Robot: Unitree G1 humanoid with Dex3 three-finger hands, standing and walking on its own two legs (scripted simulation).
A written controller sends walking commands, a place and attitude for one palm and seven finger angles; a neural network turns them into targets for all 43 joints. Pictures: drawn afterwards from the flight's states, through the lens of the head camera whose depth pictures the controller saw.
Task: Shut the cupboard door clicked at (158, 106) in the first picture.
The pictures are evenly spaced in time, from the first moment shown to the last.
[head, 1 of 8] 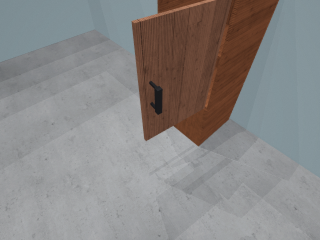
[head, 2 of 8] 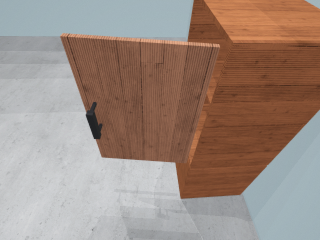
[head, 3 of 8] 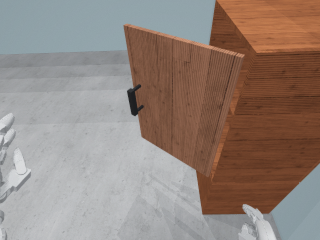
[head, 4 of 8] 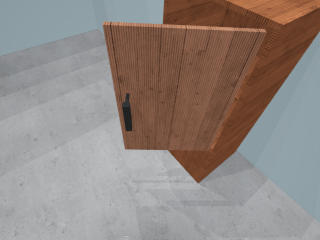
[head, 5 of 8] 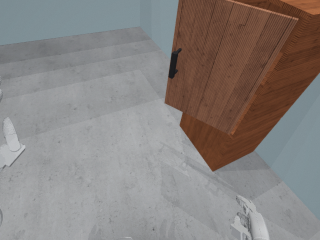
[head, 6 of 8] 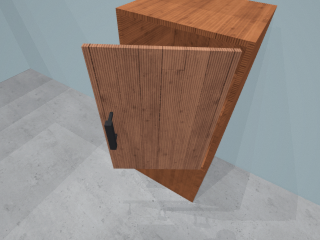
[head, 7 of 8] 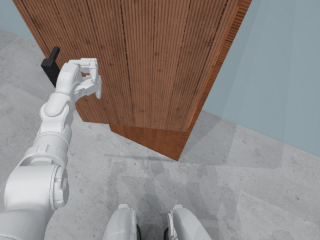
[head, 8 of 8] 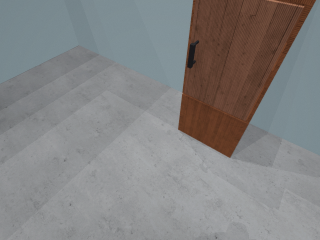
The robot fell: no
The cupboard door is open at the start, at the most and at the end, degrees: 82 82 0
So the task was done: yes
